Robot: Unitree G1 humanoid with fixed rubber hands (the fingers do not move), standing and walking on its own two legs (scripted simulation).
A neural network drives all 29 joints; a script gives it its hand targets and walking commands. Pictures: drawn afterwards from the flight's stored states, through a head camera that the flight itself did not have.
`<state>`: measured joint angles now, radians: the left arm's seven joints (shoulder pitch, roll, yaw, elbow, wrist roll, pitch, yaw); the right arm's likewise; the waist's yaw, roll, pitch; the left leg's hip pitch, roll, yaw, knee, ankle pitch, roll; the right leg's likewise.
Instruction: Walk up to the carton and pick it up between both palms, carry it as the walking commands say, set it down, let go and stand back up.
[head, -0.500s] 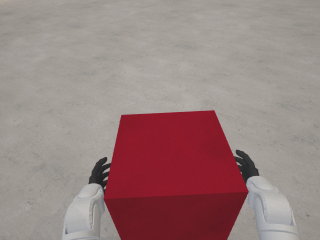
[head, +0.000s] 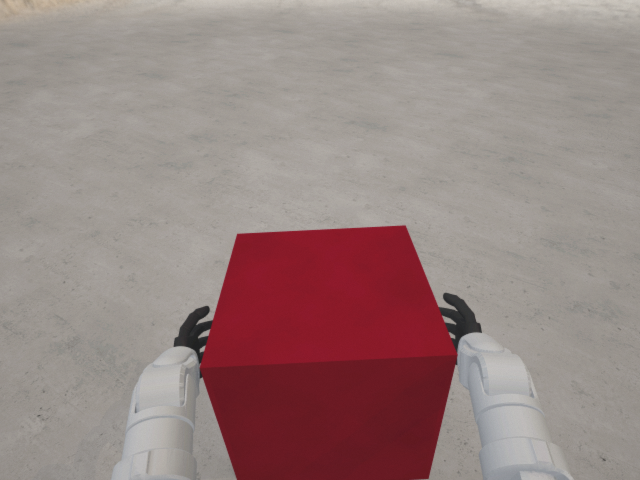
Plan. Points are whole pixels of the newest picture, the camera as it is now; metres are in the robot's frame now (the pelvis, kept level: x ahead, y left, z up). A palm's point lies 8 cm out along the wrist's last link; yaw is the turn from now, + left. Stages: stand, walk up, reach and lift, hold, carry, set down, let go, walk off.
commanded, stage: set down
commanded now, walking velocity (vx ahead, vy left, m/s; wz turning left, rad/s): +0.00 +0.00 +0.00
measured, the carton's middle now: (327, 349) +0.34 +0.04 -0.05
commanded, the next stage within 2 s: none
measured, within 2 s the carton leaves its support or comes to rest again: neither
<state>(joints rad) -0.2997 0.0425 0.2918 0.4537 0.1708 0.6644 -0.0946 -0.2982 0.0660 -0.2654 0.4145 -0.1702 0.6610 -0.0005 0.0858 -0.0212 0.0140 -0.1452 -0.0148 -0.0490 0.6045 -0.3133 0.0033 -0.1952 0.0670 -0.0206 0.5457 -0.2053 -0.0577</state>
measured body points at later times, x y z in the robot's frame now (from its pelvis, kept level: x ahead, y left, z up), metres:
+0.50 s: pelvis +0.02 +0.03 -0.01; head +0.12 +0.03 +0.43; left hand +0.33 +0.23 -0.07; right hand +0.35 -0.15 -0.06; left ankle +0.02 +0.12 -0.73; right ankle +0.07 -0.08 -0.73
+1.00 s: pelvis -0.03 +0.02 -0.09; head +0.15 +0.00 +0.33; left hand +0.34 +0.23 -0.16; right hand +0.37 -0.14 -0.16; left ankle +0.02 +0.12 -0.73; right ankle +0.06 -0.09 -0.73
